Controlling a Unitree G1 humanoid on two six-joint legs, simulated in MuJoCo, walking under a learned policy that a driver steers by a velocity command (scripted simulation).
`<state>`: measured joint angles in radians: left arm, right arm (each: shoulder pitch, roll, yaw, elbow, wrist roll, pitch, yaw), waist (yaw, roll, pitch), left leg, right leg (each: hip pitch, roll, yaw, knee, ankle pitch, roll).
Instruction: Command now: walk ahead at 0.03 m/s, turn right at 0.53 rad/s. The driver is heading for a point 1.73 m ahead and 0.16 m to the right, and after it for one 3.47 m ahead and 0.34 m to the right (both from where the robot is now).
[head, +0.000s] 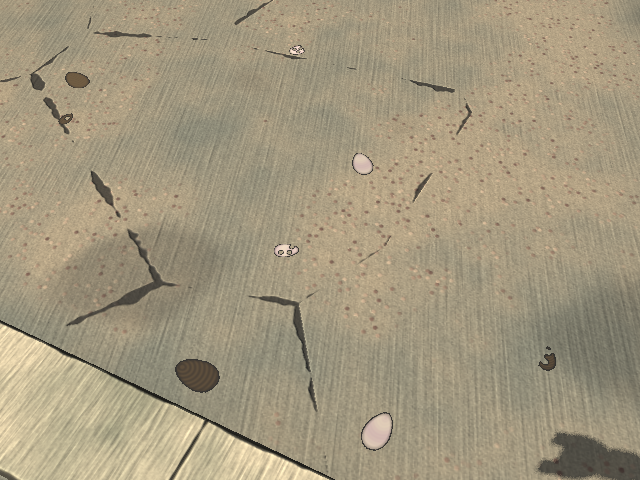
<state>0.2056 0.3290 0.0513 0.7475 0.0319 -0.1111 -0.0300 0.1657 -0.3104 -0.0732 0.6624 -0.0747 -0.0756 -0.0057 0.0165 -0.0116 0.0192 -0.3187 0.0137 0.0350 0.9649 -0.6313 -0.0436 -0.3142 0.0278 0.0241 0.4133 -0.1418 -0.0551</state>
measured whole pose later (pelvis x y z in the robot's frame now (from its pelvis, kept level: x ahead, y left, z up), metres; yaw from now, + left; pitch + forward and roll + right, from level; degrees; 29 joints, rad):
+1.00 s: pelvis +0.02 +0.04 +0.00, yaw -14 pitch +0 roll -1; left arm 0.18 0.29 0.08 0.67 0.03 -0.09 0.03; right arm 0.23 -0.30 -0.07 0.71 -0.05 -0.07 0.02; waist -0.01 0.01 0.04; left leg -0.36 0.03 0.03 0.87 -0.55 0.03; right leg -0.16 -0.05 -0.14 0.41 -0.26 0.00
